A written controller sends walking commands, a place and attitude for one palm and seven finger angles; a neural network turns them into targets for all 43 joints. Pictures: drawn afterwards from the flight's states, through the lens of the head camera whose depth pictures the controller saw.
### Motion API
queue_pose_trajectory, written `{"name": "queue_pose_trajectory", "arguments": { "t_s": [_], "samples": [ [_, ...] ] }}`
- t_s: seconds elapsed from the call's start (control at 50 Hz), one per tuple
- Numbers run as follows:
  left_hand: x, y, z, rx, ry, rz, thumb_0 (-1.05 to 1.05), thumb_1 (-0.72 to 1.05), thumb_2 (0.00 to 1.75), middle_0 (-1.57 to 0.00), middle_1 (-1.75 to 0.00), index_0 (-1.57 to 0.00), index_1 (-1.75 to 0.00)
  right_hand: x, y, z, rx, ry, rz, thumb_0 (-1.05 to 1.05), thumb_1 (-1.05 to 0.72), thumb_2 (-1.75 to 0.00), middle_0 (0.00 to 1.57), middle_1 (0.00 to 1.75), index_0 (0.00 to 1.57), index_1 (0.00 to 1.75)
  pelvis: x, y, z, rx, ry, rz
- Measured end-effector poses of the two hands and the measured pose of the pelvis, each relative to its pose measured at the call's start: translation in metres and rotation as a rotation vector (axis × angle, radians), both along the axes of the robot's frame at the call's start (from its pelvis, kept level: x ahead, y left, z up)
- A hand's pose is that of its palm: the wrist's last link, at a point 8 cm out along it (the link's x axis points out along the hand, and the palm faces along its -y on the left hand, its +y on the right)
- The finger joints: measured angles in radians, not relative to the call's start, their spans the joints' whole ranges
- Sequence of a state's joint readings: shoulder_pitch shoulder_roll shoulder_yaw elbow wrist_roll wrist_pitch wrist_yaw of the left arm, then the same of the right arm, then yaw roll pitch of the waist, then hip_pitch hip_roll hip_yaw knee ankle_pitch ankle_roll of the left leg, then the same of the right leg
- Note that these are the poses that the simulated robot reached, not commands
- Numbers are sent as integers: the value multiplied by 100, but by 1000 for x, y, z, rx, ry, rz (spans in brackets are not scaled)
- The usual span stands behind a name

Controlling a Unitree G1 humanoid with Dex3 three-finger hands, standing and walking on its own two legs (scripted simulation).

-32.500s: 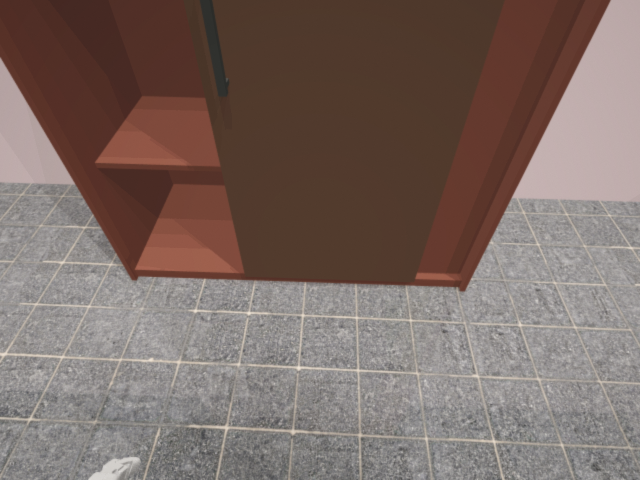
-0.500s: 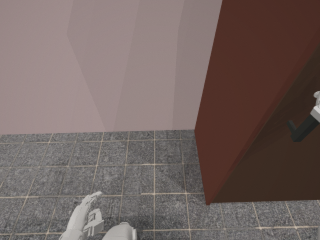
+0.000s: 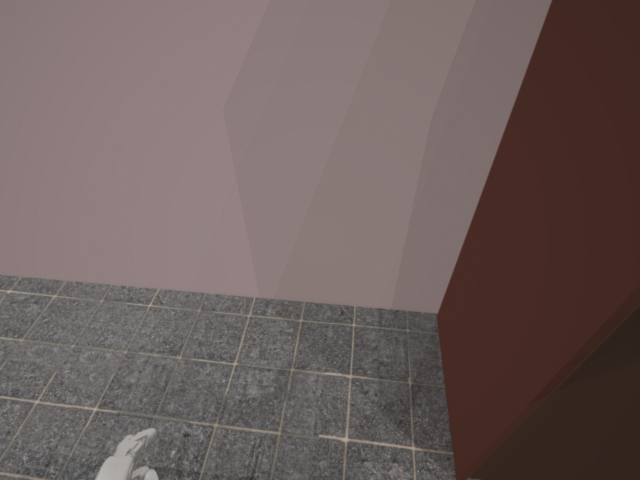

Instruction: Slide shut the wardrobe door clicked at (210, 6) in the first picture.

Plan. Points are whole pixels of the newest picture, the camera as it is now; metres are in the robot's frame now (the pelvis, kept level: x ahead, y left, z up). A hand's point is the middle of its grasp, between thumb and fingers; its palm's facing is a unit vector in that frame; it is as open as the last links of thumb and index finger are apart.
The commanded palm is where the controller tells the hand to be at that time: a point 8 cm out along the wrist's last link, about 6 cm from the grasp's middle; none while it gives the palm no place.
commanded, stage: stop walking and hold the door there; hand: right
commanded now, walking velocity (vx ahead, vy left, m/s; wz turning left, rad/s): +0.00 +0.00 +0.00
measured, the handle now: out of the picture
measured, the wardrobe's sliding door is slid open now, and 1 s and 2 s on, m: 0.00 0.01 0.01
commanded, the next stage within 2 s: loosen the grip on the handle in 1.86 s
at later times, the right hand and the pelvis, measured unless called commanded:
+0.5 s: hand out of the picture +0.28 -0.42 +0.17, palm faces +0.71 +0.63 -0.32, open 5.8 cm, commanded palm +0.22 -0.45 +0.17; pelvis +0.01 -0.01 +0.00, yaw +1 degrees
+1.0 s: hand out of the picture +0.26 -0.42 +0.17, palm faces +0.49 +0.83 -0.26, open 5.5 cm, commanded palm +0.22 -0.46 +0.17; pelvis -0.11 -0.12 +0.00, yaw -2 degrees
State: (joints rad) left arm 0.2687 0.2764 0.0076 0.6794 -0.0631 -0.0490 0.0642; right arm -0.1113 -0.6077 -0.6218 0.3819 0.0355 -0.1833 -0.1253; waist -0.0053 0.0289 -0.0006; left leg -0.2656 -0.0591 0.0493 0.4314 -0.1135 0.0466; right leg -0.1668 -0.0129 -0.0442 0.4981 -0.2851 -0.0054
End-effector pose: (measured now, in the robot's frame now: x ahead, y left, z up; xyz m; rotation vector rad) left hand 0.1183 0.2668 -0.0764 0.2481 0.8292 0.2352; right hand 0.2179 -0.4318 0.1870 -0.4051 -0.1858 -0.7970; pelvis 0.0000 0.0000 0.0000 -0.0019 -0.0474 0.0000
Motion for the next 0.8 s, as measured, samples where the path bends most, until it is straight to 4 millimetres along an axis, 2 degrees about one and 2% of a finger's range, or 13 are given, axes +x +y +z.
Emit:
{"name": "queue_pose_trajectory", "arguments": {
  "t_s": [0.16,0.5,0.66,0.8],
  "samples": [
    [1,-7,-15,-59,34,-2,1,91,90,-20,-30,-20,-30,4,-2,0,-1,76,-23,-20,-58,-81,46,141,43,141,3,2,2,18,40,19],
    [4,-8,-8,-33,14,16,1,91,90,-20,-30,-20,-30,8,-8,-2,21,64,-5,-20,-55,-84,47,142,44,147,6,-7,4,16,41,23],
    [-1,-19,-7,-8,28,-13,1,91,90,-20,-30,-20,-30,8,-14,-1,-3,67,39,-23,-53,-81,48,144,44,147,-21,-25,3,-1,47,-16],
    [-27,-54,-12,7,40,-45,1,91,90,-20,-30,-20,-30,7,-21,-3,18,52,100,-26,-51,-83,42,150,43,147,-55,-59,2,-61,53,-44]
  ]
}}
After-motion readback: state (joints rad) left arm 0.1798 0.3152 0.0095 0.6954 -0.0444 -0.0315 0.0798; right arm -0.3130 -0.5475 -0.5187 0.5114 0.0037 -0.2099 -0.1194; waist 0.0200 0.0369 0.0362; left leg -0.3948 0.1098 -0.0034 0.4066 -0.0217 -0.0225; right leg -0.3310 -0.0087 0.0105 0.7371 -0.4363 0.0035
